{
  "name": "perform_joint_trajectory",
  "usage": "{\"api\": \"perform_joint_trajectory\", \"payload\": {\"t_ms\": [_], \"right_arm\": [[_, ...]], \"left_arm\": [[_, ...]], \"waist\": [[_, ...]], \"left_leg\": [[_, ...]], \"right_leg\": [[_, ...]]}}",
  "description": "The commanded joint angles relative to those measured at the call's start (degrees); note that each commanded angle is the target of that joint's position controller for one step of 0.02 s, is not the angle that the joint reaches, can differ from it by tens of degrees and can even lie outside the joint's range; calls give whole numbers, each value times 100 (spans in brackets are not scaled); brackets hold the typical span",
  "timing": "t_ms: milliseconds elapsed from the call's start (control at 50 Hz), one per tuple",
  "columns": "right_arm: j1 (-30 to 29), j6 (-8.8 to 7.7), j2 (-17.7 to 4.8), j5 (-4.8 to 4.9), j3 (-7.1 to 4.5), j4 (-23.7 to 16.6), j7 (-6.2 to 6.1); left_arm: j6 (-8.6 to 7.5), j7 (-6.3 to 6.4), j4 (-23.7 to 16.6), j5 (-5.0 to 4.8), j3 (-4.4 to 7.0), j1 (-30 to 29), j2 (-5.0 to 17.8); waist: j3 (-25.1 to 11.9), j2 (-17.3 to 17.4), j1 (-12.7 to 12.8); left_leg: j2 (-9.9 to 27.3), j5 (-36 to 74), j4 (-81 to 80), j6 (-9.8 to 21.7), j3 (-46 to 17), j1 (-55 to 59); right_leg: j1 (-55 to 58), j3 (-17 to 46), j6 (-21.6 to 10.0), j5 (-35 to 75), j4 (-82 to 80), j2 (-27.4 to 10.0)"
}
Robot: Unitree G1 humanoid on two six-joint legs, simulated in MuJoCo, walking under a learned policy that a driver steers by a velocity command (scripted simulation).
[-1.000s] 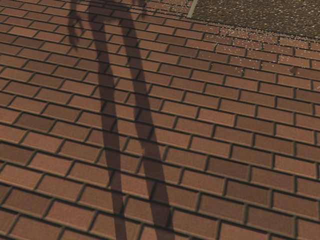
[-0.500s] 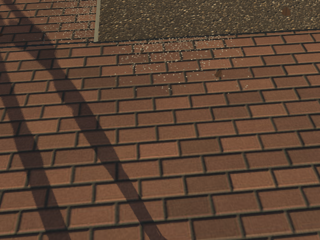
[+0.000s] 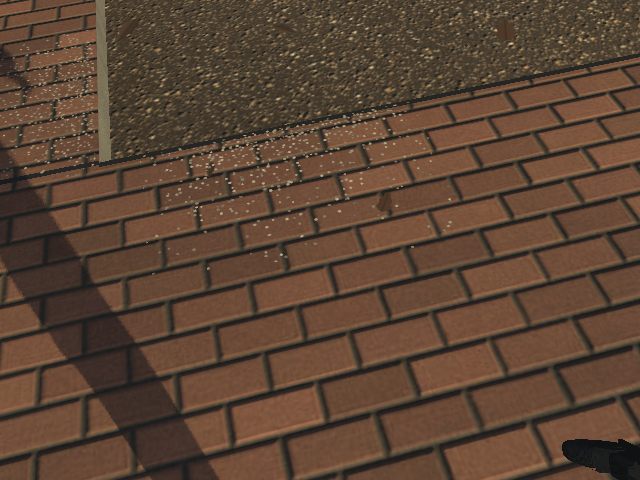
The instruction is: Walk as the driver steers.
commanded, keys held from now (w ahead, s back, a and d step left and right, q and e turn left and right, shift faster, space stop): w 0.70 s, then w+q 0.12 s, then q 0.18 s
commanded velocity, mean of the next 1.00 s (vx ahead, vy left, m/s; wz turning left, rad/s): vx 0.47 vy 0.00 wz -0.01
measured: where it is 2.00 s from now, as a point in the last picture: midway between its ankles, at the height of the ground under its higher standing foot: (394, 388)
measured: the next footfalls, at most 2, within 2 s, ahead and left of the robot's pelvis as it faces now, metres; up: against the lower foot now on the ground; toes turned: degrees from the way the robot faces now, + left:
left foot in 0.10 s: +0.25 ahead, +0.14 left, +0.00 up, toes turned -3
right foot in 0.64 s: +0.51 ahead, -0.13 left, +0.00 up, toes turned -5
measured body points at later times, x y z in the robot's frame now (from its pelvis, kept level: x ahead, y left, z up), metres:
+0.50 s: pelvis +0.27 +0.03 +0.00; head +0.30 +0.03 +0.45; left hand +0.50 +0.25 -0.09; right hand +0.25 -0.24 -0.13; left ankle +0.21 +0.14 -0.74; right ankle +0.43 -0.14 -0.70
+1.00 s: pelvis +0.53 -0.03 +0.00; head +0.56 -0.04 +0.45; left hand +0.57 +0.25 -0.12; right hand +0.70 -0.29 -0.11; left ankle +0.69 +0.13 -0.69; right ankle +0.47 -0.12 -0.74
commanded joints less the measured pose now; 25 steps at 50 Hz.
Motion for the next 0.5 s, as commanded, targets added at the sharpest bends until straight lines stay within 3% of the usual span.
{"api": "perform_joint_trajectory", "payload": {"t_ms": [20,60,80,100,120,140,160,180,200,220,240,300,380,440,500], "right_arm": [[-591,-167,-518,23,-93,-532,100],[-355,-212,-641,28,-131,-515,118],[71,-235,-735,12,-185,-406,103],[776,-256,-932,-48,-275,-236,77],[1726,-250,-1260,-116,-348,-136,52],[2279,-176,-1530,-91,-455,169,115],[2244,-155,-974,80,-310,137,145],[1858,-116,-695,98,-227,68,121],[1502,-67,-645,28,-178,-12,108],[1309,-46,-557,-16,-142,-15,109],[1242,-58,-496,-71,-103,-14,103],[1357,-91,-568,-1,-112,103,92],[1575,-20,-827,51,-176,230,10],[1837,35,-890,102,-177,351,-11],[2158,105,-925,130,-175,509,-11]], "left_arm": [[-27,45,-136,9,184,345,795],[11,64,-120,41,206,316,872],[25,63,-152,39,195,204,866],[22,41,-211,66,137,104,729],[6,33,-329,168,31,210,509],[-70,14,-289,-23,-67,1076,139],[-110,12,-213,-92,-6,828,658],[-127,-2,-355,-103,58,125,904],[-140,0,-457,-33,39,-264,842],[-159,-10,-518,58,50,-455,766],[-151,-22,-520,73,60,-384,687],[-92,-24,-510,67,6,-309,421],[-108,-36,-722,104,-78,-1022,268],[-149,-95,-828,71,-118,-1539,210],[-180,-175,-985,18,-123,-2007,249]], "waist": [[-51,-828,64],[-58,-983,-100],[-225,-1011,-352],[-755,-893,-686],[-1641,-250,-994],[-2200,1670,-698],[-1749,1045,-874],[-912,453,-949],[-489,-12,-811],[-202,-110,-685],[-209,53,-533],[-233,243,-438],[-111,113,-607],[-8,132,-800],[117,156,-956]], "left_leg": [[-177,-92,-350,185,167,415],[-235,-642,-463,382,248,639],[-360,-690,-675,530,394,1203],[-197,-475,-605,770,274,2310],[753,-332,-357,1207,-783,3982],[1843,-1747,-1053,2093,-3405,5669],[1841,-3069,-1459,1939,-3914,5530],[1643,-3088,-1557,1690,-3081,4786],[1414,-2491,-1674,1579,-2426,4015],[1213,-1908,-1821,1568,-2014,3461],[1049,-1471,-1930,1517,-1698,3147],[893,-682,-2203,1604,-1097,2850],[779,-227,-2417,1542,-501,2853],[636,-189,-2382,1386,-129,2861],[819,-270,-2241,1360,-165,3168]], "right_leg": [[57,1029,-706,1526,-174,-1567],[366,1189,-624,2110,113,-1715],[402,1107,-532,2885,501,-1584],[178,870,-384,3371,1375,-1269],[-778,507,-171,2190,2995,-851],[-2865,46,245,-1258,4822,-4],[-3646,419,228,-1622,5447,-298],[-3933,296,212,-1101,5538,-537],[-3783,17,226,-659,5337,-803],[-3661,-90,248,-364,4957,-995],[-3353,-124,257,-181,4700,-1160],[-3172,-340,380,-29,4070,-1287],[-3291,-508,531,1068,2691,-1323],[-2963,-670,545,1838,1735,-1151],[-2899,-728,495,1915,1289,-1032]]}}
